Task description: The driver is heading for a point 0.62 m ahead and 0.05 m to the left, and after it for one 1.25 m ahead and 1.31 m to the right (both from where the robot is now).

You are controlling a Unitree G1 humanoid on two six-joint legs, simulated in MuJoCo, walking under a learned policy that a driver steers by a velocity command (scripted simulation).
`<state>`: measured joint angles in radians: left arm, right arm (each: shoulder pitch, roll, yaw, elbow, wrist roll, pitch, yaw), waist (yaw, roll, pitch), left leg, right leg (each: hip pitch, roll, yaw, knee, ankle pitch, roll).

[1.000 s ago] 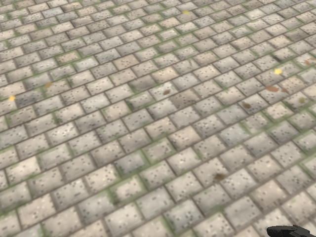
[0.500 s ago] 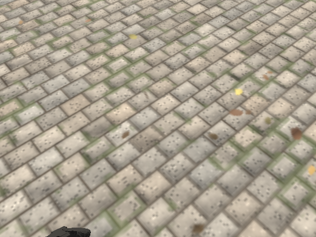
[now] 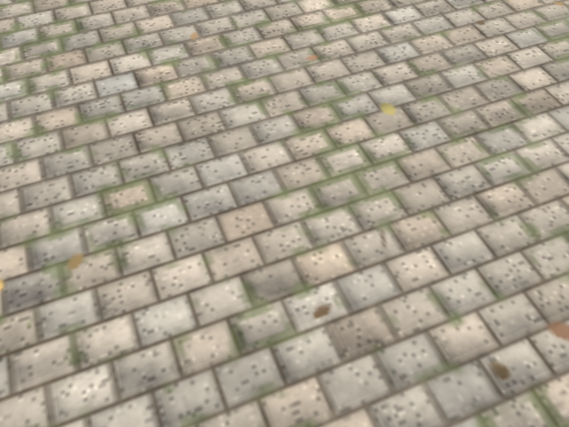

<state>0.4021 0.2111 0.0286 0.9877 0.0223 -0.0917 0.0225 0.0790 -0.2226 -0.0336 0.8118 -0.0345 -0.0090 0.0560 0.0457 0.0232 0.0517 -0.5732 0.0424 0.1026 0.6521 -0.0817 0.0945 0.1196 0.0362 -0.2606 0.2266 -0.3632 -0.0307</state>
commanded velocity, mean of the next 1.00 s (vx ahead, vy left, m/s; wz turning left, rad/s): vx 0.50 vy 0.00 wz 0.19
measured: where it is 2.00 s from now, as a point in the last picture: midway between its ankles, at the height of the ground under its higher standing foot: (294, 207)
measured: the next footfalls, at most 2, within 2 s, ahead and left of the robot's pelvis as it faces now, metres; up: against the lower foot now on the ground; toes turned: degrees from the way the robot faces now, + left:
left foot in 0.06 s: +0.19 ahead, +0.08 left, +0.00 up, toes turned +7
right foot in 0.60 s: +0.53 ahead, -0.03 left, +0.00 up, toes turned +15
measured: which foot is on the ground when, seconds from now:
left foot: up 0.00-0.04, down 0.06-0.62, up 0.64-1.00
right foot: down 0.00-0.08, up 0.10-0.58, down 0.60-1.00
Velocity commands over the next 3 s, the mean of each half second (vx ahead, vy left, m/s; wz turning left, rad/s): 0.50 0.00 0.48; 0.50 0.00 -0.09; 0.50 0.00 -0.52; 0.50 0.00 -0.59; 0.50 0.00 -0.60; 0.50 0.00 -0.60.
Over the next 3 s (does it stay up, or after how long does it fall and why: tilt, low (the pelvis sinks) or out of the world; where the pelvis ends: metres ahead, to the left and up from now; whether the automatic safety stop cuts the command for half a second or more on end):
stays up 1.43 -0.31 0.01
